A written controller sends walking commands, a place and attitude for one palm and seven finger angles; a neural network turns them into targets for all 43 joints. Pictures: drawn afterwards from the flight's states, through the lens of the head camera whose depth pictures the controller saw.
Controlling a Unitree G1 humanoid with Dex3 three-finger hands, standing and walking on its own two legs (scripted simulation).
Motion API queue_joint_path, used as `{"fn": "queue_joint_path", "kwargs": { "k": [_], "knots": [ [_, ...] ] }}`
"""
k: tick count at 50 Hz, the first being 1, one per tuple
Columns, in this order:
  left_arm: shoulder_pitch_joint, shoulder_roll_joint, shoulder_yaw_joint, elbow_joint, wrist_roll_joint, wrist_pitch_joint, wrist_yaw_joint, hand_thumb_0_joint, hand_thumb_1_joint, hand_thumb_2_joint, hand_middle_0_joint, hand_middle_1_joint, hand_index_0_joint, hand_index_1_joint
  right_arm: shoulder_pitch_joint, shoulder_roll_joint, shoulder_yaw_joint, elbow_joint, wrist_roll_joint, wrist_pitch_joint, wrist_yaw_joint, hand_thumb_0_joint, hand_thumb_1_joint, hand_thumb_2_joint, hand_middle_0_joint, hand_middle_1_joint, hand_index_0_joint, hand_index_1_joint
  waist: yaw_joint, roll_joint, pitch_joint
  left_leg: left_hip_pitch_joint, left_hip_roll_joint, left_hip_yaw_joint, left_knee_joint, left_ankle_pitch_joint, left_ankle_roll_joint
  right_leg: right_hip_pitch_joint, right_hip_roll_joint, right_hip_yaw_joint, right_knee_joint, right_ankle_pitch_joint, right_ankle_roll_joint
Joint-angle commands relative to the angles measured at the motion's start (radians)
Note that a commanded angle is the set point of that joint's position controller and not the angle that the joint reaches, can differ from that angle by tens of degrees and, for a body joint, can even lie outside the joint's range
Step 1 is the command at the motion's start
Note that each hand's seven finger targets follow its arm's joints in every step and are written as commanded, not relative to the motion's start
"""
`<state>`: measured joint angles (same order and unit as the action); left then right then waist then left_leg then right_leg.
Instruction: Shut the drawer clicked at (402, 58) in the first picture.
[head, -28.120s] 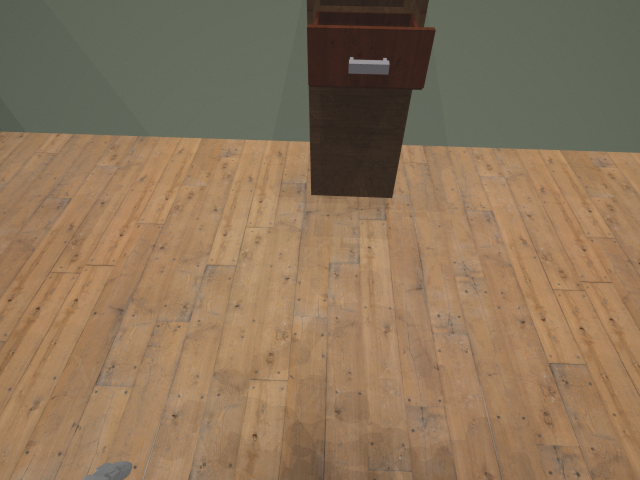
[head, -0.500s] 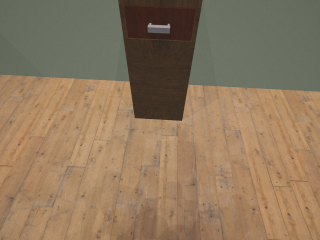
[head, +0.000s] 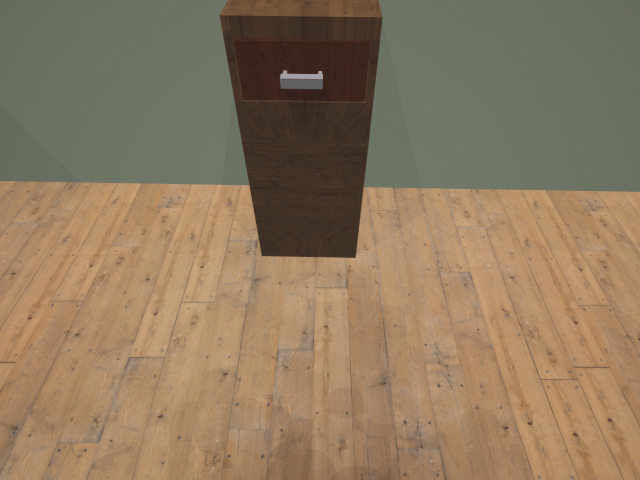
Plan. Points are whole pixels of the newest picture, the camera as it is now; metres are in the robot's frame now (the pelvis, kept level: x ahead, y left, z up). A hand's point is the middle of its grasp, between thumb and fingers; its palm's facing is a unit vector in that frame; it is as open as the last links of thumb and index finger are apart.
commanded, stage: let the arm hang, fingers relaxed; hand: left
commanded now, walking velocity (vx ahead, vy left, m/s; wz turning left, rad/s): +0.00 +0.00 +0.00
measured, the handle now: (302, 77) +1.04 +0.09 +0.00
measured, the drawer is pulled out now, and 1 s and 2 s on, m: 0.00 0.00 0.00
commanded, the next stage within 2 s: look to check the result in 0.10 s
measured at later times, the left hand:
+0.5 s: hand out of the picture +0.00 +0.16 -0.17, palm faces +0.04 -0.98 -0.20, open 7.4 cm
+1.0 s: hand out of the picture +0.03 +0.16 -0.17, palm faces +0.03 -0.97 -0.22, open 7.4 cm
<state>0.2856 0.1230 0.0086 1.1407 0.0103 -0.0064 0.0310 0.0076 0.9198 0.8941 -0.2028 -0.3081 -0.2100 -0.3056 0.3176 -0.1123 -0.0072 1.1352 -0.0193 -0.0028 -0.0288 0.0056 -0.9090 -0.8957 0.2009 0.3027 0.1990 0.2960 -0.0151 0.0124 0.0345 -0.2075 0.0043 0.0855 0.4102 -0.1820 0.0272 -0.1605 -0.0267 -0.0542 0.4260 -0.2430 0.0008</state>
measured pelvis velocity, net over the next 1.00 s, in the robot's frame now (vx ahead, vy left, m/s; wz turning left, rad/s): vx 0.02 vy -0.02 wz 0.01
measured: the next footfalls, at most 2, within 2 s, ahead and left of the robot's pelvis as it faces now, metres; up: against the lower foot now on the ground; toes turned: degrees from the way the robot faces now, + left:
none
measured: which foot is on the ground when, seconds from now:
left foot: down 0.00-1.00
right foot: down 0.00-1.00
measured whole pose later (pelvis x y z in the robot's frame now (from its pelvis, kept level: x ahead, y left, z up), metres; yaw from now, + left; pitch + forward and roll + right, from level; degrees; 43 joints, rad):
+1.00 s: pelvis +0.02 -0.02 +0.00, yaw +1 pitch -1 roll +0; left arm 0.24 0.16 0.02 1.15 0.01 -0.02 0.03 0.00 0.91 0.89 -0.20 -0.30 -0.20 -0.30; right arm 0.25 -0.17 -0.01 1.15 -0.02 0.00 -0.03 0.00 -0.91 -0.90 0.20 0.30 0.20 0.30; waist -0.01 0.02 0.06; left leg -0.17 0.03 0.06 0.37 -0.19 -0.01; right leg -0.11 0.01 -0.08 0.37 -0.25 -0.03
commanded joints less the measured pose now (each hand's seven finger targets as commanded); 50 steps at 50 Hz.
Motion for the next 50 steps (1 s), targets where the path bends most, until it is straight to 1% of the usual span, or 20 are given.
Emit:
{"fn": "queue_joint_path", "kwargs": {
  "k": [1, 2, 4, 11, 14, 18, 26, 29, 30, 33, 35, 36, 37, 40, 43, 44, 45, 47, 49, 50],
  "knots": [
    [0.087, 0.107, 0.016, -0.019, -0.001, -0.007, 0.010, 0.000, 0.900, 0.900, -0.200, -0.300, -0.200, -0.300, 0.075, -0.085, -0.016, -0.008, 0.005, -0.006, -0.005, 0.000, -0.900, -0.900, 0.200, 0.300, 0.200, 0.300, 0.006, 0.004, 0.065, 0.011, 0.093, -0.110, -0.092, 0.000, 0.007, -0.074, -0.074, 0.079, -0.108, 0.012, -0.039],
    [0.081, 0.109, 0.017, -0.020, 0.000, -0.008, 0.009, 0.000, 0.900, 0.900, -0.200, -0.300, -0.200, -0.300, 0.077, -0.090, -0.016, -0.009, 0.005, -0.007, -0.006, 0.000, -0.900, -0.900, 0.200, 0.300, 0.200, 0.300, 0.006, 0.010, 0.062, 0.013, 0.095, -0.109, -0.093, 0.009, 0.007, -0.069, -0.074, 0.078, -0.107, 0.020, -0.039],
    [0.084, 0.112, 0.019, -0.021, 0.000, -0.008, 0.010, 0.000, 0.900, 0.900, -0.200, -0.300, -0.200, -0.300, 0.076, -0.094, -0.018, -0.009, 0.007, -0.005, -0.006, 0.000, -0.900, -0.900, 0.200, 0.300, 0.200, 0.300, 0.008, -0.010, 0.063, 0.013, 0.096, -0.111, -0.088, 0.014, 0.007, -0.068, -0.072, 0.074, -0.106, 0.020, -0.038],
    [0.072, 0.118, 0.019, -0.018, -0.002, -0.011, 0.010, 0.000, 0.900, 0.900, -0.200, -0.300, -0.200, -0.300, 0.068, -0.098, -0.017, -0.004, 0.007, -0.007, -0.006, 0.000, -0.900, -0.900, 0.200, 0.300, 0.200, 0.300, 0.005, -0.005, 0.042, 0.035, 0.100, -0.106, -0.080, 0.055, 0.006, -0.050, -0.078, 0.079, -0.113, 0.045, -0.040],
    [0.072, 0.127, 0.021, -0.019, -0.001, -0.013, 0.010, 0.000, 0.900, 0.900, -0.200, -0.300, -0.200, -0.300, 0.059, -0.113, -0.019, -0.005, 0.008, -0.008, -0.007, 0.000, -0.900, -0.900, 0.200, 0.300, 0.200, 0.300, 0.007, -0.011, 0.032, 0.043, 0.101, -0.106, -0.073, 0.084, 0.005, -0.042, -0.077, 0.077, -0.111, 0.063, -0.041],
    [0.061, 0.127, 0.019, -0.015, -0.002, -0.011, 0.009, 0.000, 0.900, 0.900, -0.200, -0.300, -0.200, -0.300, 0.046, -0.111, -0.017, -0.002, 0.006, -0.006, -0.007, 0.000, -0.900, -0.900, 0.200, 0.300, 0.200, 0.300, 0.006, -0.002, 0.053, 0.041, 0.100, -0.106, -0.080, 0.070, 0.002, -0.049, -0.080, 0.078, -0.120, 0.054, -0.040],
    [0.051, 0.137, 0.020, -0.016, -0.001, -0.015, 0.008, 0.000, 0.900, 0.900, -0.200, -0.300, -0.200, -0.300, 0.022, -0.122, -0.018, -0.005, 0.006, -0.006, -0.007, 0.000, -0.900, -0.900, 0.200, 0.300, 0.200, 0.300, 0.005, -0.006, 0.041, 0.058, 0.104, -0.104, -0.076, 0.096, -0.001, -0.037, -0.083, 0.082, -0.130, 0.088, -0.039],
    [0.051, 0.142, 0.019, -0.018, -0.001, -0.016, 0.008, 0.000, 0.900, 0.900, -0.200, -0.300, -0.200, -0.300, 0.012, -0.132, -0.020, -0.008, 0.007, -0.005, -0.006, 0.000, -0.900, -0.900, 0.200, 0.300, 0.200, 0.300, 0.007, -0.016, 0.044, 0.060, 0.104, -0.103, -0.073, 0.095, -0.003, -0.040, -0.083, 0.083, -0.134, 0.089, -0.040],
    [0.040, 0.143, 0.020, -0.017, -0.001, -0.015, 0.008, 0.000, 0.900, 0.900, -0.200, -0.300, -0.200, -0.300, 0.012, -0.130, -0.017, -0.006, 0.006, -0.005, -0.006, 0.000, -0.900, -0.900, 0.200, 0.300, 0.200, 0.300, 0.004, -0.017, 0.048, 0.056, 0.105, -0.102, -0.076, 0.096, -0.004, -0.036, -0.084, 0.078, -0.134, 0.091, -0.039],
    [0.035, 0.146, 0.020, -0.018, -0.002, -0.015, 0.006, 0.000, 0.900, 0.900, -0.200, -0.300, -0.200, -0.300, 0.004, -0.134, -0.016, -0.002, 0.006, -0.005, -0.007, 0.000, -0.900, -0.900, 0.200, 0.300, 0.200, 0.300, 0.005, 0.000, 0.042, 0.058, 0.104, -0.105, -0.080, 0.091, -0.005, -0.029, -0.084, 0.086, -0.138, 0.088, -0.040],
    [0.030, 0.150, 0.021, -0.019, -0.002, -0.015, 0.007, 0.000, 0.900, 0.900, -0.200, -0.300, -0.200, -0.300, 0.001, -0.137, -0.017, -0.003, 0.005, -0.004, -0.006, 0.000, -0.900, -0.900, 0.200, 0.300, 0.200, 0.300, 0.005, -0.012, 0.050, 0.053, 0.105, -0.104, -0.080, 0.085, -0.007, -0.031, -0.085, 0.081, -0.143, 0.078, -0.040],
    [0.032, 0.150, 0.020, -0.020, -0.002, -0.015, 0.006, 0.000, 0.900, 0.900, -0.200, -0.300, -0.200, -0.300, -0.003, -0.138, -0.017, -0.004, 0.005, -0.005, -0.006, 0.000, -0.900, -0.900, 0.200, 0.300, 0.200, 0.300, 0.006, -0.001, 0.045, 0.059, 0.104, -0.104, -0.080, 0.089, -0.006, -0.030, -0.086, 0.084, -0.144, 0.083, -0.040],
    [0.029, 0.155, 0.021, -0.018, -0.002, -0.017, 0.006, 0.000, 0.900, 0.900, -0.200, -0.300, -0.200, -0.300, -0.004, -0.140, -0.018, -0.004, 0.005, -0.006, -0.006, 0.000, -0.900, -0.900, 0.200, 0.300, 0.200, 0.300, 0.006, -0.004, 0.029, 0.065, 0.105, -0.105, -0.076, 0.105, -0.006, -0.019, -0.087, 0.084, -0.140, 0.104, -0.040],
    [0.026, 0.158, 0.022, -0.019, -0.003, -0.019, 0.006, 0.000, 0.900, 0.900, -0.200, -0.300, -0.200, -0.300, -0.008, -0.146, -0.018, -0.004, 0.006, -0.008, -0.007, 0.000, -0.900, -0.900, 0.200, 0.300, 0.200, 0.300, 0.007, -0.012, 0.012, 0.076, 0.108, -0.105, -0.074, 0.125, -0.006, -0.006, -0.089, 0.082, -0.135, 0.139, -0.041],
    [0.020, 0.163, 0.022, -0.019, -0.003, -0.018, 0.005, 0.000, 0.900, 0.900, -0.200, -0.300, -0.200, -0.300, -0.017, -0.151, -0.017, -0.004, 0.006, -0.007, -0.008, 0.000, -0.900, -0.900, 0.200, 0.300, 0.200, 0.300, 0.008, 0.001, 0.024, 0.074, 0.108, -0.103, -0.078, 0.126, -0.008, -0.007, -0.088, 0.083, -0.137, 0.146, -0.041],
    [0.021, 0.168, 0.025, -0.021, -0.002, -0.019, 0.006, 0.000, 0.900, 0.900, -0.200, -0.300, -0.200, -0.300, -0.012, -0.155, -0.019, -0.007, 0.008, -0.007, -0.008, 0.000, -0.900, -0.900, 0.200, 0.300, 0.200, 0.300, 0.007, -0.017, 0.017, 0.074, 0.110, -0.104, -0.076, 0.133, -0.008, -0.001, -0.088, 0.081, -0.136, 0.156, -0.041],
    [0.021, 0.165, 0.024, -0.020, -0.003, -0.020, 0.006, 0.000, 0.900, 0.900, -0.200, -0.300, -0.200, -0.300, -0.013, -0.155, -0.018, -0.005, 0.006, -0.008, -0.008, 0.000, -0.900, -0.900, 0.200, 0.300, 0.200, 0.300, 0.007, -0.020, 0.013, 0.076, 0.110, -0.103, -0.074, 0.136, -0.008, 0.004, -0.090, 0.081, -0.136, 0.168, -0.041],
    [0.013, 0.170, 0.024, -0.022, -0.003, -0.020, 0.006, 0.000, 0.900, 0.900, -0.200, -0.300, -0.200, -0.300, -0.017, -0.158, -0.018, -0.003, 0.006, -0.008, -0.009, 0.000, -0.900, -0.900, 0.200, 0.300, 0.200, 0.300, 0.007, -0.011, 0.016, 0.076, 0.110, -0.102, -0.076, 0.145, -0.009, 0.010, -0.090, 0.080, -0.134, 0.188, -0.041],
    [0.020, 0.171, 0.025, -0.021, -0.002, -0.021, 0.007, 0.000, 0.900, 0.900, -0.200, -0.300, -0.200, -0.300, -0.022, -0.162, -0.019, -0.005, 0.007, -0.007, -0.009, 0.000, -0.900, -0.900, 0.200, 0.300, 0.200, 0.300, 0.009, -0.017, 0.008, 0.087, 0.111, -0.101, -0.072, 0.151, -0.009, 0.009, -0.090, 0.082, -0.135, 0.198, -0.041],
    [0.013, 0.174, 0.024, -0.020, -0.003, -0.020, 0.007, 0.000, 0.900, 0.900, -0.200, -0.300, -0.200, -0.300, -0.024, -0.158, -0.019, -0.002, 0.007, -0.006, -0.009, 0.000, -0.900, -0.900, 0.200, 0.300, 0.200, 0.300, 0.007, -0.018, 0.016, 0.083, 0.111, -0.099, -0.075, 0.144, -0.010, 0.008, -0.093, 0.079, -0.137, 0.199, -0.040]
  ]
}}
